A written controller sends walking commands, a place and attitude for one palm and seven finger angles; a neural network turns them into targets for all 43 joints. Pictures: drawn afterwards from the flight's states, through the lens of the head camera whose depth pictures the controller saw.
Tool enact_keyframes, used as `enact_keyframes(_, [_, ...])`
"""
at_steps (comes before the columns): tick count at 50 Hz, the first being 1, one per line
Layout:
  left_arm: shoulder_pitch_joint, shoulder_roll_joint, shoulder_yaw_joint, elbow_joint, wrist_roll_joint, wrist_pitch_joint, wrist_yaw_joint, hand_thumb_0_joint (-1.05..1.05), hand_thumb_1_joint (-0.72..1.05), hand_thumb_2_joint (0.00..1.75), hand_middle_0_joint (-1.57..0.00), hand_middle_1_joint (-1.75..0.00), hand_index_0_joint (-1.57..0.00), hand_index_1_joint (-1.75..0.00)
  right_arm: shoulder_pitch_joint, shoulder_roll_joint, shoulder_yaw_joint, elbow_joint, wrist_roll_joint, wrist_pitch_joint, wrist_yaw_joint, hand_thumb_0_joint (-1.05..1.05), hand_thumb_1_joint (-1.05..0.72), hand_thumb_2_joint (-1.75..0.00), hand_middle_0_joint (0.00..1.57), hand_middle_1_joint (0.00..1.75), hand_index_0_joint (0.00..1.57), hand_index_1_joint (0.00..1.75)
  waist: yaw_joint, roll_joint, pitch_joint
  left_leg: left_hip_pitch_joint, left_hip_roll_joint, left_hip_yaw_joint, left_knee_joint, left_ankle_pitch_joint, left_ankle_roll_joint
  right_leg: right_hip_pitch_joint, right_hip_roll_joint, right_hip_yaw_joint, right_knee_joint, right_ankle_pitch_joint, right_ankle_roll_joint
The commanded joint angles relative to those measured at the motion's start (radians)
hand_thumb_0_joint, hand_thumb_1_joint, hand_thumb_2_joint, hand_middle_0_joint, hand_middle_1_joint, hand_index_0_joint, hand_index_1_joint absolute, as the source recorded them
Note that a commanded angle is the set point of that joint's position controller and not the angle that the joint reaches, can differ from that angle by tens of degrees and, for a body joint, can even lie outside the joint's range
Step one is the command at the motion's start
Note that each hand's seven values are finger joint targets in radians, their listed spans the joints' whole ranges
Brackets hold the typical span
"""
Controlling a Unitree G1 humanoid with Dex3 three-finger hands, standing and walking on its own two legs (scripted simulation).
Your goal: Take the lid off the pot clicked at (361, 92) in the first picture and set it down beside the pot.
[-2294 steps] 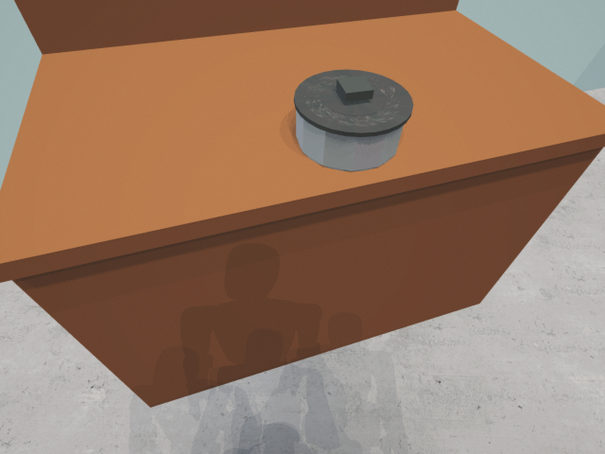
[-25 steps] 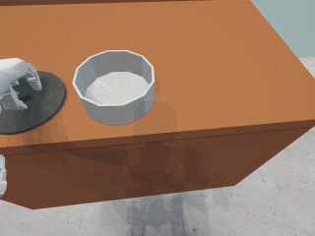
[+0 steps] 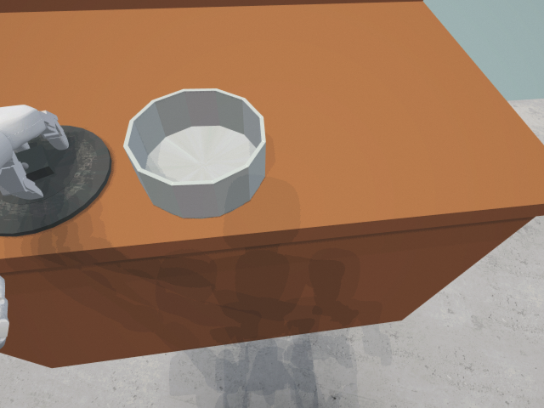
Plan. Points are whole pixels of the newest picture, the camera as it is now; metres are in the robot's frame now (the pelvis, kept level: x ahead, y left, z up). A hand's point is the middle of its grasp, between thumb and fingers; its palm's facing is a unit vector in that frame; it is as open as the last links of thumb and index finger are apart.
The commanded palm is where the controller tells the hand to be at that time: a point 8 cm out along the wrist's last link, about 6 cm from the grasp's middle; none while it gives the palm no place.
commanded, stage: raise the empty hand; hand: left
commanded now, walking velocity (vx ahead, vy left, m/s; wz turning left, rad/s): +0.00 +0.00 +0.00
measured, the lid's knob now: (29, 165) +0.45 +0.35 +0.09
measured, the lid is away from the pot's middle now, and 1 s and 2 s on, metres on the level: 0.25 0.25 0.25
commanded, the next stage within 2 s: draw the hand back to the body in 1.14 s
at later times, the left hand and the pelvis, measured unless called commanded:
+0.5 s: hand (10, 137) +0.44 +0.34 +0.15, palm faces -0.32 -0.07 -0.94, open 11.0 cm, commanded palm +0.43 +0.34 +0.23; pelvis +0.01 +0.01 +0.01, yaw +1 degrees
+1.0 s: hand out of the picture +0.43 +0.35 +0.21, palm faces -0.28 -0.08 -0.96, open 11.0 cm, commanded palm +0.43 +0.34 +0.28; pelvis +0.01 +0.00 +0.01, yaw +2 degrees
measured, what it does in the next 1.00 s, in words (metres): stands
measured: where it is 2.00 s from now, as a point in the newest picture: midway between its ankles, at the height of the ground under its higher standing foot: outside the picture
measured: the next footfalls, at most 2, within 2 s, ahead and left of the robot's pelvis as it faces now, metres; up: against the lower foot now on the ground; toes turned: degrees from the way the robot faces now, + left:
none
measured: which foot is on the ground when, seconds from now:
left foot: down 0.00-1.00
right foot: down 0.00-1.00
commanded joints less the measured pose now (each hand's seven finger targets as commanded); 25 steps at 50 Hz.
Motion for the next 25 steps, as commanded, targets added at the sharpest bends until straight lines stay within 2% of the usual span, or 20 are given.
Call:
enact_keyframes(1, [-0.474, 0.308, 0.058, -0.198, -0.013, 0.007, 0.022, 0.0, -0.12, 0.87, -0.46, -0.65, -0.46, -0.65, 0.035, -0.171, -0.057, -0.076, 0.001, -0.026, -0.014, 0.0, -0.9, -0.9, 0.2, 0.3, 0.2, 0.3, -0.013, 0.104, -0.336, 0.254, -0.006, -0.049, -0.083, 0.474, 0.008, 0.148, 0.057, -0.021, -0.045, 0.218, -0.068])
enact_keyframes(2, [-0.493, 0.373, 0.112, -0.249, -0.01, 0.003, 0.03, 0.0, -0.12, 0.87, -0.46, -0.65, -0.46, -0.65, 0.04, -0.171, -0.057, -0.079, -0.001, -0.028, -0.013, 0.0, -0.9, -0.9, 0.2, 0.3, 0.2, 0.3, -0.001, 0.119, -0.376, 0.28, -0.005, -0.06, -0.088, 0.495, 0.006, 0.171, 0.057, -0.018, -0.044, 0.218, -0.067])
enact_keyframes(3, [-0.455, 0.374, 0.119, -0.237, -0.006, 0.001, 0.035, 0.0, -0.12, 0.87, -0.46, -0.65, -0.46, -0.65, 0.036, -0.165, -0.055, -0.088, -0.003, -0.033, -0.015, 0.0, -0.9, -0.9, 0.2, 0.3, 0.2, 0.3, 0.007, 0.142, -0.384, 0.292, -0.009, -0.062, -0.084, 0.532, 0.005, 0.18, 0.058, -0.018, -0.042, 0.23, -0.07])
enact_keyframes(4, [-0.437, 0.373, 0.126, -0.222, -0.003, 0.001, 0.035, 0.0, -0.12, 0.87, -0.46, -0.65, -0.46, -0.65, 0.037, -0.163, -0.052, -0.085, -0.003, -0.034, -0.018, 0.0, -0.9, -0.9, 0.2, 0.3, 0.2, 0.3, 0.009, 0.119, -0.38, 0.29, -0.006, -0.066, -0.087, 0.55, 0.001, 0.187, 0.059, -0.023, -0.043, 0.237, -0.069])
enact_keyframes(6, [-0.44, 0.309, 0.075, -0.221, -0.012, 0.005, 0.03, 0.0, -0.12, 0.87, -0.46, -0.65, -0.46, -0.65, 0.032, -0.163, -0.055, -0.081, -0.002, -0.037, -0.015, 0.0, -0.9, -0.9, 0.2, 0.3, 0.2, 0.3, -0.004, 0.142, -0.349, 0.317, 0.001, -0.07, -0.093, 0.57, -0.005, 0.156, 0.058, -0.026, -0.058, 0.227, -0.069])
enact_keyframes(7, [-0.449, 0.312, 0.076, -0.23, -0.014, 0.009, 0.029, 0.0, -0.12, 0.87, -0.46, -0.65, -0.46, -0.65, 0.029, -0.163, -0.054, -0.077, -0.002, -0.036, -0.011, 0.0, -0.9, -0.9, 0.2, 0.3, 0.2, 0.3, -0.002, 0.145, -0.334, 0.312, 0.003, -0.071, -0.101, 0.553, -0.008, 0.157, 0.056, -0.026, -0.063, 0.216, -0.067])
enact_keyframes(8, [-0.421, 0.294, 0.067, -0.186, -0.017, 0.017, 0.026, 0.0, -0.12, 0.87, -0.46, -0.65, -0.46, -0.65, 0.035, -0.164, -0.053, -0.076, -0.003, -0.037, -0.01, 0.0, -0.9, -0.9, 0.2, 0.3, 0.2, 0.3, -0.003, 0.113, -0.308, 0.297, 0.002, -0.076, -0.107, 0.54, -0.008, 0.154, 0.06, -0.032, -0.066, 0.207, -0.069])
enact_keyframes(9, [-0.447, 0.32, 0.081, -0.223, -0.02, 0.019, 0.024, 0.0, -0.12, 0.87, -0.46, -0.65, -0.46, -0.65, 0.029, -0.169, -0.053, -0.076, -0.002, -0.036, -0.008, 0.0, -0.9, -0.9, 0.2, 0.3, 0.2, 0.3, 0.0, 0.108, -0.324, 0.299, 0.003, -0.073, -0.117, 0.522, -0.007, 0.175, 0.057, -0.026, -0.072, 0.21, -0.068])
enact_keyframes(10, [-0.449, 0.308, 0.072, -0.235, -0.021, 0.022, 0.023, 0.0, -0.12, 0.87, -0.46, -0.65, -0.46, -0.65, 0.025, -0.165, -0.053, -0.082, -0.001, -0.037, -0.008, 0.0, -0.9, -0.9, 0.2, 0.3, 0.2, 0.3, 0.001, 0.12, -0.335, 0.309, 0.001, -0.077, -0.121, 0.529, -0.007, 0.18, 0.056, -0.028, -0.073, 0.209, -0.069])
enact_keyframes(12, [-0.494, 0.341, 0.096, -0.338, -0.021, 0.021, 0.026, 0.0, -0.12, 0.87, -0.46, -0.65, -0.46, -0.65, 0.019, -0.167, -0.056, -0.089, -0.005, -0.042, -0.005, 0.0, -0.9, -0.9, 0.2, 0.3, 0.2, 0.3, 0.006, 0.157, -0.411, 0.379, 0.005, -0.091, -0.117, 0.633, -0.018, 0.206, 0.054, -0.026, -0.074, 0.252, -0.068])
enact_keyframes(13, [-0.47, 0.323, 0.088, -0.315, -0.021, 0.028, 0.025, 0.0, -0.12, 0.87, -0.46, -0.65, -0.46, -0.65, 0.016, -0.164, -0.056, -0.088, -0.005, -0.044, -0.005, 0.0, -0.9, -0.9, 0.2, 0.3, 0.2, 0.3, 0.005, 0.165, -0.404, 0.393, 0.005, -0.093, -0.111, 0.667, -0.021, 0.197, 0.055, -0.026, -0.076, 0.256, -0.069])
enact_keyframes(15, [-0.45, 0.297, 0.076, -0.285, -0.028, 0.042, 0.019, 0.0, -0.12, 0.87, -0.46, -0.65, -0.46, -0.65, 0.02, -0.164, -0.056, -0.081, -0.005, -0.046, -0.003, 0.0, -0.9, -0.9, 0.2, 0.3, 0.2, 0.3, 0.0, 0.123, -0.374, 0.385, 0.008, -0.095, -0.121, 0.658, -0.022, 0.196, 0.056, -0.027, -0.088, 0.253, -0.064])
enact_keyframes(16, [-0.445, 0.308, 0.083, -0.279, -0.033, 0.045, 0.016, 0.0, -0.12, 0.87, -0.46, -0.65, -0.46, -0.65, 0.022, -0.171, -0.057, -0.077, -0.003, -0.045, -0.001, 0.0, -0.9, -0.9, 0.2, 0.3, 0.2, 0.3, 0.001, 0.126, -0.357, 0.382, 0.01, -0.095, -0.128, 0.67, -0.024, 0.201, 0.054, -0.03, -0.094, 0.26, -0.067])
enact_keyframes(17, [-0.436, 0.303, 0.081, -0.281, -0.037, 0.051, 0.012, 0.0, -0.12, 0.87, -0.46, -0.65, -0.46, -0.65, 0.018, -0.167, -0.054, -0.08, -0.004, -0.045, 0.003, 0.0, -0.9, -0.9, 0.2, 0.3, 0.2, 0.3, 0.007, 0.101, -0.354, 0.366, 0.008, -0.096, -0.134, 0.655, -0.022, 0.217, 0.054, -0.031, -0.092, 0.259, -0.065])
enact_keyframes(18, [-0.425, 0.265, 0.05, -0.25, -0.039, 0.06, 0.006, 0.0, -0.12, 0.87, -0.46, -0.65, -0.46, -0.65, 0.009, -0.166, -0.052, -0.079, -0.003, -0.045, 0.004, 0.0, -0.9, -0.9, 0.2, 0.3, 0.2, 0.3, 0.002, 0.087, -0.318, 0.348, 0.007, -0.087, -0.141, 0.624, -0.017, 0.214, 0.053, -0.03, -0.099, 0.255, -0.065])
enact_keyframes(19, [-0.424, 0.275, 0.058, -0.252, -0.042, 0.066, 0.003, 0.0, -0.12, 0.87, -0.46, -0.65, -0.46, -0.65, 0.01, -0.168, -0.052, -0.078, -0.002, -0.044, 0.006, 0.0, -0.9, -0.9, 0.2, 0.3, 0.2, 0.3, 0.007, 0.064, -0.31, 0.336, 0.007, -0.085, -0.151, 0.602, -0.015, 0.227, 0.052, -0.03, -0.103, 0.252, -0.064])
enact_keyframes(21, [-0.454, 0.265, 0.036, -0.286, -0.04, 0.076, -0.003, 0.0, -0.12, 0.87, -0.46, -0.65, -0.46, -0.65, -0.006, -0.172, -0.052, -0.084, -0.001, -0.044, 0.009, 0.0, -0.9, -0.9, 0.2, 0.3, 0.2, 0.3, 0.007, 0.104, -0.311, 0.352, 0.005, -0.084, -0.157, 0.619, -0.019, 0.231, 0.048, -0.029, -0.108, 0.261, -0.069])
enact_keyframes(23, [-0.479, 0.315, 0.071, -0.305, -0.028, 0.081, -0.002, 0.0, -0.12, 0.87, -0.46, -0.65, -0.46, -0.65, -0.003, -0.17, -0.05, -0.084, -0.003, -0.047, 0.011, 0.0, -0.9, -0.9, 0.2, 0.3, 0.2, 0.3, 0.013, 0.103, -0.335, 0.36, 0.003, -0.087, -0.158, 0.647, -0.02, 0.258, 0.051, -0.028, -0.107, 0.279, -0.07])
enact_keyframes(25, [-0.491, 0.351, 0.105, -0.356, -0.027, 0.083, -0.003, 0.0, -0.12, 0.87, -0.46, -0.65, -0.46, -0.65, -0.014, -0.167, -0.049, -0.094, -0.007, -0.055, 0.009, 0.0, -0.9, -0.9, 0.2, 0.3, 0.2, 0.3, 0.02, 0.101, -0.39, 0.383, 0.001, -0.087, -0.158, 0.683, -0.016, 0.304, 0.047, -0.021, -0.106, 0.314, -0.068])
